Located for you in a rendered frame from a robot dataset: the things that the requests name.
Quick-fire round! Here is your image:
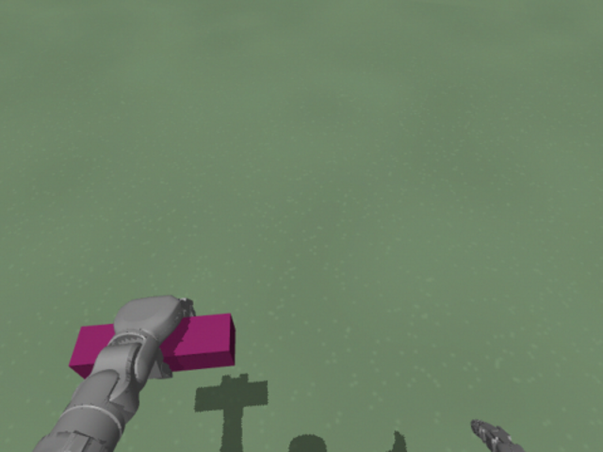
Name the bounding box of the left robot arm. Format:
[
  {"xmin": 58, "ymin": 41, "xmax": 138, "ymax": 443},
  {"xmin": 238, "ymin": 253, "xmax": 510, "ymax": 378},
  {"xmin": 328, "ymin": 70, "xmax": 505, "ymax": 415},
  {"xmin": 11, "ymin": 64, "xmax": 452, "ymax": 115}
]
[{"xmin": 32, "ymin": 329, "xmax": 158, "ymax": 452}]

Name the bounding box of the right robot hand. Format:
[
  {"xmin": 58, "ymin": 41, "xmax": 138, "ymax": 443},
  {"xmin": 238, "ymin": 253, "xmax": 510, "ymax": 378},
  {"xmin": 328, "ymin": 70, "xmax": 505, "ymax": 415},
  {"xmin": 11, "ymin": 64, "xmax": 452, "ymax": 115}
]
[{"xmin": 471, "ymin": 419, "xmax": 525, "ymax": 452}]

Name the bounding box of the left robot hand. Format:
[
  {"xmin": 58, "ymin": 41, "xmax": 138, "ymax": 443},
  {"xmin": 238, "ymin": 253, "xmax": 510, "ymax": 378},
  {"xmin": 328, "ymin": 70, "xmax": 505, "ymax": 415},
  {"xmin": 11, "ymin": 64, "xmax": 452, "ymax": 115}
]
[{"xmin": 113, "ymin": 295, "xmax": 196, "ymax": 379}]

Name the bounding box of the carton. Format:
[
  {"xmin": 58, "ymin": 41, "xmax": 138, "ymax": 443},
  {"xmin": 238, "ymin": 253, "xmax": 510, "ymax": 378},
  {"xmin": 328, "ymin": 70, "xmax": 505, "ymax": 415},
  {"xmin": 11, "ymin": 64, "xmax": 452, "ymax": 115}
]
[{"xmin": 69, "ymin": 314, "xmax": 236, "ymax": 379}]

